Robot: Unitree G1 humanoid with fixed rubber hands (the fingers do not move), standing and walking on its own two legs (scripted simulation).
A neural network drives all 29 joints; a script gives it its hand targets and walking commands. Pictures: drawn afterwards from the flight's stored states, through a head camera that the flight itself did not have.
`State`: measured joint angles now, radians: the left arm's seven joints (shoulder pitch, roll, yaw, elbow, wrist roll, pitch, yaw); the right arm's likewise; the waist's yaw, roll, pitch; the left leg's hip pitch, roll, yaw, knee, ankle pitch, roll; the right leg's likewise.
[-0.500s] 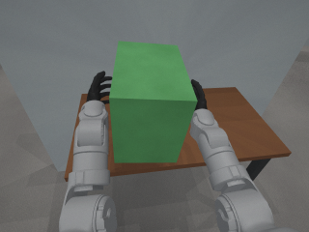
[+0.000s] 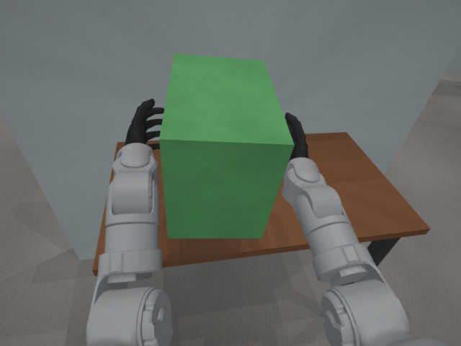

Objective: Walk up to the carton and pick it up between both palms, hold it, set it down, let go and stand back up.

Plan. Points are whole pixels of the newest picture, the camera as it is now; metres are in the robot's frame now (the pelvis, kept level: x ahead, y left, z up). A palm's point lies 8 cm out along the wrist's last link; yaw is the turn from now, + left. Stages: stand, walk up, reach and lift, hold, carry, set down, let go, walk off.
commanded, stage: reach and lift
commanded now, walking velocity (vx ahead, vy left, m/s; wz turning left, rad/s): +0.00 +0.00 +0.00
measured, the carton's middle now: (217, 145) +0.42 -0.02 +0.17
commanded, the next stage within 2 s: hold in 0.28 s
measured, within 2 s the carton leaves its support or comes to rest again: neither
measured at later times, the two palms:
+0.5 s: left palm (129, 141) +0.36 +0.13 +0.23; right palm (292, 150) +0.36 -0.13 +0.20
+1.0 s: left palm (132, 142) +0.36 +0.12 +0.23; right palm (297, 153) +0.35 -0.14 +0.20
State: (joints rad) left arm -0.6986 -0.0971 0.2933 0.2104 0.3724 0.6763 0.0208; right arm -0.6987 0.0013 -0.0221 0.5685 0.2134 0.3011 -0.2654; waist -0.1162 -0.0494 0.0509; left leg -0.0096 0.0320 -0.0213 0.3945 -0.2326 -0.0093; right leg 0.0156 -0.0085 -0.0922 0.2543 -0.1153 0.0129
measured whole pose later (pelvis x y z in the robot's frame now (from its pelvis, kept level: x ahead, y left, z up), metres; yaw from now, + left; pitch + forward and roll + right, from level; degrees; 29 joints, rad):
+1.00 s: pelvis -0.01 -0.01 +0.00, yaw +0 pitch -11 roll -1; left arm -0.77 -0.10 0.36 0.19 0.43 0.79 -0.03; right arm -0.77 0.02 -0.05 0.58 0.21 0.38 -0.28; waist -0.09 -0.04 0.07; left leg 0.03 0.04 -0.02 0.38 -0.21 -0.02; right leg 0.03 0.00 -0.09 0.28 -0.12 0.00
